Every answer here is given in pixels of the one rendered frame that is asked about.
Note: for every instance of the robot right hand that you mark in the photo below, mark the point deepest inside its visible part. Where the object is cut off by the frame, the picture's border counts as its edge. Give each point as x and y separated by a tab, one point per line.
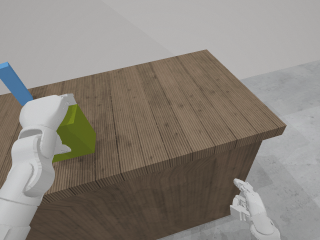
245	208

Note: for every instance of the robot left hand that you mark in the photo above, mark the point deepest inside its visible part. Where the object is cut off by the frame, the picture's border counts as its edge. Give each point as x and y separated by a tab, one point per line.
48	111

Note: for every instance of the table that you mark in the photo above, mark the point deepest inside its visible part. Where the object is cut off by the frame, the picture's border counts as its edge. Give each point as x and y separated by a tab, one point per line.
171	137

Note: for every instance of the left robot forearm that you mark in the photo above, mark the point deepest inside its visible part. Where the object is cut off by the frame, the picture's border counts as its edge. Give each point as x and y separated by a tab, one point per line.
30	177

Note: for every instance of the sponge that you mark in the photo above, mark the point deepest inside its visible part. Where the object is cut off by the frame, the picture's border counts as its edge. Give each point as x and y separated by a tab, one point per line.
75	132

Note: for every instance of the right robot forearm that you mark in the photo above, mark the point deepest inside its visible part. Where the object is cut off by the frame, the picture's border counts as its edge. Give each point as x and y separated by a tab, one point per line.
262	228

